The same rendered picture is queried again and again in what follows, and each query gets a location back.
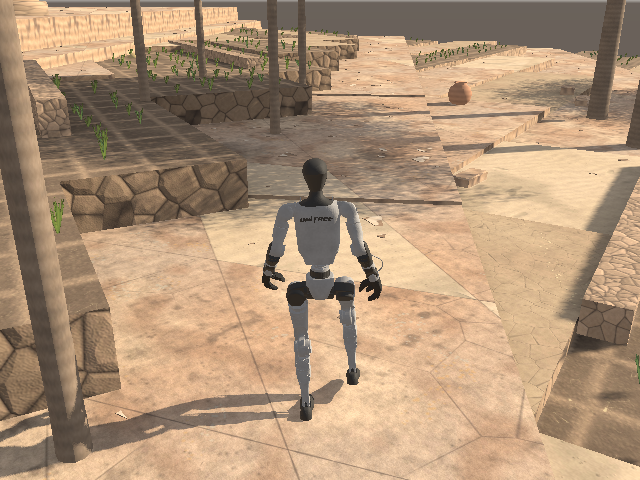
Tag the robot left upper arm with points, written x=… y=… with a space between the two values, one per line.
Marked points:
x=285 y=213

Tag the robot right hand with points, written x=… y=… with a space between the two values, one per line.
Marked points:
x=377 y=286

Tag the right robot forearm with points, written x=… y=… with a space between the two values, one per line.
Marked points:
x=368 y=265

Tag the left robot forearm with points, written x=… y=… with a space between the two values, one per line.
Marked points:
x=270 y=263

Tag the robot right upper arm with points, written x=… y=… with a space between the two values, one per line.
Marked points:
x=349 y=211

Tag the robot left hand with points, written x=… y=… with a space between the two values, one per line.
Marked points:
x=276 y=276

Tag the robot torso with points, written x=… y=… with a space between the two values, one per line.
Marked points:
x=318 y=239

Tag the right robot foot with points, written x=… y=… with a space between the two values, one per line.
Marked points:
x=352 y=377

